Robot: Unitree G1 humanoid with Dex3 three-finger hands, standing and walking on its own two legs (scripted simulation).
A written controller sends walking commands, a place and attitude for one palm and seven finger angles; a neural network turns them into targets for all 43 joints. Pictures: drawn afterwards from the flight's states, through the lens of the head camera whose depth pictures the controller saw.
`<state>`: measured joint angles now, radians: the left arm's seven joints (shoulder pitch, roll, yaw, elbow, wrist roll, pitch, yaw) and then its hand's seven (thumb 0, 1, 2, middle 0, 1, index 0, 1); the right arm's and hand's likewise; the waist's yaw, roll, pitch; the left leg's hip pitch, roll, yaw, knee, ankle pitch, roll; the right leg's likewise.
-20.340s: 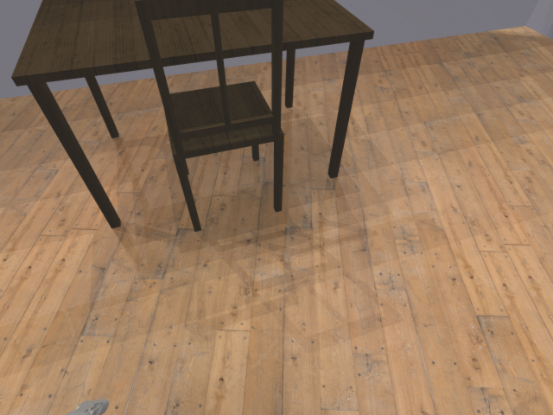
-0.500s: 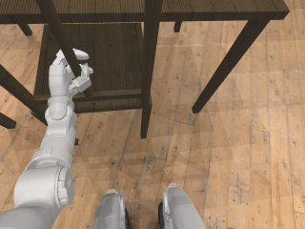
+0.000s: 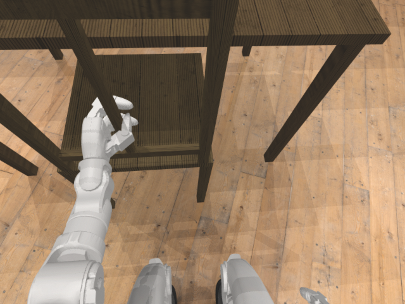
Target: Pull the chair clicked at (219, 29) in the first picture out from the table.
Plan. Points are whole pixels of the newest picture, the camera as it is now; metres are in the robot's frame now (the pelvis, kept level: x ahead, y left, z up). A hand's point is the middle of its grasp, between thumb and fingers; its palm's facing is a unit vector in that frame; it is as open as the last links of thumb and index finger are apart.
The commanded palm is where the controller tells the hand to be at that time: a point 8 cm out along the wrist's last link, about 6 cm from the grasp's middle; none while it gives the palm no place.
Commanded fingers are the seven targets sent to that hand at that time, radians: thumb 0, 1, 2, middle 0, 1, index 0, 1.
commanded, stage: hook a spindle and tug to test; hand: left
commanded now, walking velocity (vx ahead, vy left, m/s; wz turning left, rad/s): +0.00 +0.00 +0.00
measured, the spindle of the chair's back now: (110, 106) +0.47 +0.16 +0.06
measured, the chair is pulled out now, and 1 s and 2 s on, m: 0.04 0.17 0.23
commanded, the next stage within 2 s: step backward, pulling the chair out in 0.08 s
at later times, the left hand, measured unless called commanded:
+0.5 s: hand (131, 146) +0.40 +0.12 +0.03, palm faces +0.02 -0.99 -0.12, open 5.1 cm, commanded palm +0.40 +0.17 +0.03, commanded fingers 0.00 0.90 0.90 -0.50 -1.45 -0.50 -1.45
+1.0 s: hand (134, 191) +0.32 +0.11 +0.03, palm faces -0.01 -0.99 -0.14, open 5.1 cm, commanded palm +0.33 +0.16 +0.04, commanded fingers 0.00 0.90 0.90 -0.50 -1.45 -0.50 -1.45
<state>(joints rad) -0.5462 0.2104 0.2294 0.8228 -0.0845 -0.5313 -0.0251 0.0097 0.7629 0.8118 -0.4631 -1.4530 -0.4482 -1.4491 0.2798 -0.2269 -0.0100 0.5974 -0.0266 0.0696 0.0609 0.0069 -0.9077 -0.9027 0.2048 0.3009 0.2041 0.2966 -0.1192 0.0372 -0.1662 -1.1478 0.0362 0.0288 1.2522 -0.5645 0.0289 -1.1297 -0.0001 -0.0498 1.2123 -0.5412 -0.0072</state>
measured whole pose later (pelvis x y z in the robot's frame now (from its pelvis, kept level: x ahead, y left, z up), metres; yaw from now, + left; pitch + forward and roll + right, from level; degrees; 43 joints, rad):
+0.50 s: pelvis +0.01 +0.00 +0.09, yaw +1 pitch +15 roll -1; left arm -0.60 0.17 0.06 1.10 -0.06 -0.22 0.09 0.03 0.75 0.79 -0.33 -1.15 -0.48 -1.45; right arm 0.29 -0.23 0.02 0.65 0.05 0.12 -0.09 0.01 -0.90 -0.90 0.21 0.30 0.21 0.30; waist -0.09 0.02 -0.04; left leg -0.63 0.01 0.03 0.72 -0.34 0.03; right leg -0.61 0.00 -0.05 0.67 -0.31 0.00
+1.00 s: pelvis -0.05 -0.01 +0.10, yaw +0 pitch +8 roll +0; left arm -0.54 0.16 0.03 1.12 -0.09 -0.23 0.07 0.05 0.72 0.82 -0.34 -1.16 -0.49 -1.45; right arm 0.26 -0.23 0.01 0.75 0.07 -0.01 -0.12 0.01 -0.91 -0.90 0.21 0.30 0.21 0.30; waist -0.07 0.03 0.05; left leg -0.54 0.02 0.06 0.63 -0.22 0.02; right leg -0.54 0.00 -0.03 0.61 -0.20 -0.01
